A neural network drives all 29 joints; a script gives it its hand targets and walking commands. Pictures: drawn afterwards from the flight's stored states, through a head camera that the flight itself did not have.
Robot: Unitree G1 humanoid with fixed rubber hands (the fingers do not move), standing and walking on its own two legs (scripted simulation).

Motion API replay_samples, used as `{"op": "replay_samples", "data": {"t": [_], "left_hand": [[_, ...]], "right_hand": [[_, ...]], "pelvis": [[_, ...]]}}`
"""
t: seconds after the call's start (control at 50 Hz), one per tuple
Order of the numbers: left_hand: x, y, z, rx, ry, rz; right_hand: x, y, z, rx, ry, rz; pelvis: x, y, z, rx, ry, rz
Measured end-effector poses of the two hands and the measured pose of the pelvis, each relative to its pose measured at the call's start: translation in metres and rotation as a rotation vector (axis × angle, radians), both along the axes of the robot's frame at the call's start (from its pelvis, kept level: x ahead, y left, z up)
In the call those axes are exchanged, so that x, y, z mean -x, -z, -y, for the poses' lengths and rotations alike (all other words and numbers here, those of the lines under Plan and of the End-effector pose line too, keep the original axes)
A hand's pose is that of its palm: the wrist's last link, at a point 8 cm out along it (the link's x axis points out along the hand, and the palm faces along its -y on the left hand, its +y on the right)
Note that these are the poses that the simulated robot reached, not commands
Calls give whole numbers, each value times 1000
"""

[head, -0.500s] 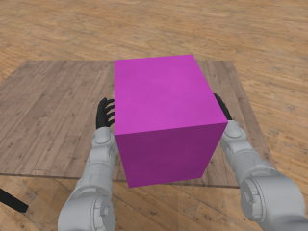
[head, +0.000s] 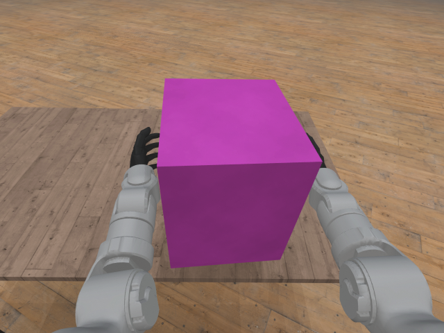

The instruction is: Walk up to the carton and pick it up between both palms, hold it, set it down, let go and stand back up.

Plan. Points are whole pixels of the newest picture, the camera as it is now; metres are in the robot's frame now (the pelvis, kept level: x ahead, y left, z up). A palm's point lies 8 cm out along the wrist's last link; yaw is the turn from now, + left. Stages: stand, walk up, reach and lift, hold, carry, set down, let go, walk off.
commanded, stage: reach and lift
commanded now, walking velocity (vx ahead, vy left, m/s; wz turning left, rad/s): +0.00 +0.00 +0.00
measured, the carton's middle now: (224, 171) +0.43 +0.04 +0.09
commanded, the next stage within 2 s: hold in 1.88 s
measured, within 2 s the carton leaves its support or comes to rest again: neither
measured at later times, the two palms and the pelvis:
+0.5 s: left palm (137, 156) +0.37 +0.20 +0.17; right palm (321, 169) +0.37 -0.13 +0.16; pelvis +0.01 +0.03 +0.00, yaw +0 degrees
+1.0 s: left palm (128, 138) +0.37 +0.21 +0.21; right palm (324, 153) +0.37 -0.12 +0.20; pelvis -0.02 +0.03 +0.00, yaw +0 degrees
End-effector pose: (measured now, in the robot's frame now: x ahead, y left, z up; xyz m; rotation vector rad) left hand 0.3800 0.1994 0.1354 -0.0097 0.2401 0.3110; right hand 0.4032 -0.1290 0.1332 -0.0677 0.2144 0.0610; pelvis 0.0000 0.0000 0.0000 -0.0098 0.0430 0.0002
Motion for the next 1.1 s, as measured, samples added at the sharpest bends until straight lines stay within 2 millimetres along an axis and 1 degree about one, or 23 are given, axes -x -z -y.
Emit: {"op": "replay_samples", "data": {"t": [0.18, 0.3, 0.4, 0.54, 0.66, 0.7, 0.78, 0.88, 1.0, 1.1], "left_hand": [[-7, -26, -7, -71, 30, 16], [-5, -27, -10, -61, 48, 8], [4, -29, -8, -55, 58, 21], [9, -40, 5, -50, 97, 5], [12, -60, 14, -54, 123, 30], [11, -64, 15, -44, 129, 21], [10, -67, 13, -25, 131, -6], [12, -71, 4, -34, 116, -8], [11, -77, -6, -50, 100, -4], [2, -86, -9, -61, 107, -3]], "right_hand": [[-2, -15, -7, -43, 31, 23], [5, -20, -10, -57, 55, 12], [17, -26, -8, -76, 70, 20], [36, -32, 5, -94, 113, 2], [47, -50, 14, -98, 141, 29], [48, -54, 15, -99, 150, 19], [48, -57, 12, -90, 153, -10], [44, -61, 3, -97, 135, -11], [36, -70, -6, -101, 116, -8], [28, -79, -9, -102, 123, -5]], "pelvis": [[-13, 0, -14, 7, -20, 51], [-16, 0, -23, 11, -15, 71], [-17, 1, -28, 16, -14, 83], [-6, 2, -29, 17, -2, 111], [7, 2, -28, 16, 12, 108], [12, 2, -28, 13, 17, 112], [20, 2, -27, 6, 29, 99], [22, 2, -27, 6, 17, 78], [17, 2, -27, 8, -7, 66], [9, 2, -27, 11, -17, 64]]}}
